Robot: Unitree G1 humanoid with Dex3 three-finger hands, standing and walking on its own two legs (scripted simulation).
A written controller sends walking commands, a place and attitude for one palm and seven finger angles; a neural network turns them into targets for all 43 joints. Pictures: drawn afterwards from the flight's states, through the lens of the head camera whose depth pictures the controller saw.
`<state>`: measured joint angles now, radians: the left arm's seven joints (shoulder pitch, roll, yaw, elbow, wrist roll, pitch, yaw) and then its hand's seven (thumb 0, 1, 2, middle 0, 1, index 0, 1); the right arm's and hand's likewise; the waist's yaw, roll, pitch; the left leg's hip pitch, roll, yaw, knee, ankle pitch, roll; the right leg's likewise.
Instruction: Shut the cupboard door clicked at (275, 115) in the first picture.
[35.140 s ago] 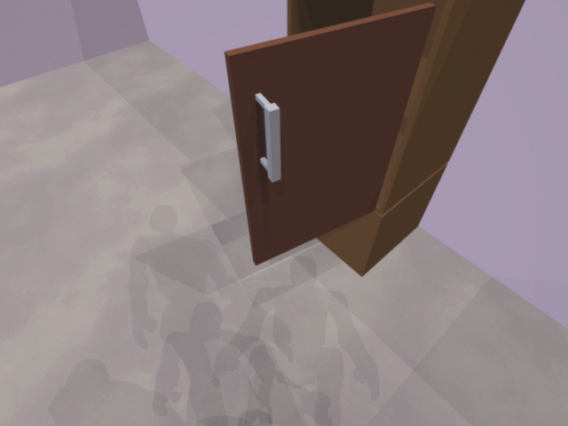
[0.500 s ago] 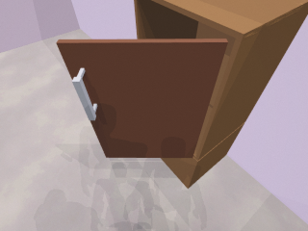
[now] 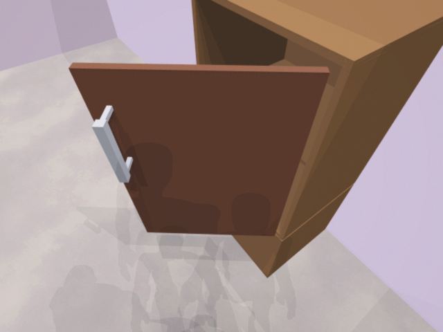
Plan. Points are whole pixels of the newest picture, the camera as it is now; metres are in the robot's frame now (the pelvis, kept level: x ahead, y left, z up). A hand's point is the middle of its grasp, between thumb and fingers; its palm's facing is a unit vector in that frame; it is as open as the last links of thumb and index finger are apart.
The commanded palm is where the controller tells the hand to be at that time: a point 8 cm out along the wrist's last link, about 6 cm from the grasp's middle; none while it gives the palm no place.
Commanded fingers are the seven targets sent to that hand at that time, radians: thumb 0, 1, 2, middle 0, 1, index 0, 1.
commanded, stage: come to a stop and stand still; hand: left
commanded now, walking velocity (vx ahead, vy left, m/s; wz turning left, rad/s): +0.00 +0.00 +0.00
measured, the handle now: (116, 146) +0.43 +0.24 +0.09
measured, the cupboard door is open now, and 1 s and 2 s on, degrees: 51 51 51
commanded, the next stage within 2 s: look again from close up in 0.22 s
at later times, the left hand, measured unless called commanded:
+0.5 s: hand out of the picture +0.02 +0.16 -0.17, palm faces +0.01 -0.98 -0.22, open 7.3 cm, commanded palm none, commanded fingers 0.00 0.90 0.90 -0.20 -0.30 -0.20 -0.30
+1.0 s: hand out of the picture +0.10 +0.18 -0.12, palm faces +0.22 -0.95 -0.24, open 7.3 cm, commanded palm +0.11 +0.21 -0.06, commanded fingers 0.00 0.90 0.90 -0.29 -0.40 -0.29 -0.40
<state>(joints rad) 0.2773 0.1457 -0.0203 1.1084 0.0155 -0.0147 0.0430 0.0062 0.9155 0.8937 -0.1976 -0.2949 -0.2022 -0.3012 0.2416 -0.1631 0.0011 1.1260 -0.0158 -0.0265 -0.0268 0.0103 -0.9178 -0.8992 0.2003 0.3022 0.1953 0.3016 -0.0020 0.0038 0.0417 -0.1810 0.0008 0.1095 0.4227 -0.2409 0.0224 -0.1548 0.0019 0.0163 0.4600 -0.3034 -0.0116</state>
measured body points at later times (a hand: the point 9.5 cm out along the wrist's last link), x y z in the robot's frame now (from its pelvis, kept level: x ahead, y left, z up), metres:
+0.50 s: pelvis +0.02 -0.01 +0.00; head +0.04 -0.02 +0.45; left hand +0.02 +0.21 -0.15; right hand +0.02 -0.23 -0.16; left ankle -0.01 +0.10 -0.74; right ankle -0.04 -0.11 -0.74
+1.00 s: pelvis +0.01 -0.02 -0.01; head +0.03 -0.02 +0.44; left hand +0.09 +0.23 -0.10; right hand +0.06 -0.25 -0.15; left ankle -0.01 +0.10 -0.74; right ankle -0.04 -0.11 -0.74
